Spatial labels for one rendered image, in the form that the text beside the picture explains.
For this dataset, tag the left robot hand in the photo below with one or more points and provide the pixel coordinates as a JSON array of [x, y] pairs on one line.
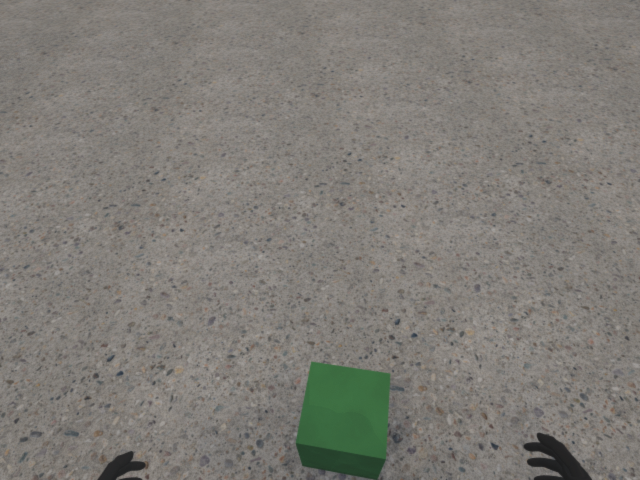
[[121, 465]]

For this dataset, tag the carton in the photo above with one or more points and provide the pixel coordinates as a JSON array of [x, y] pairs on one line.
[[344, 420]]

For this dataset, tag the right robot hand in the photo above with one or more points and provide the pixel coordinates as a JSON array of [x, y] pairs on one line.
[[565, 464]]

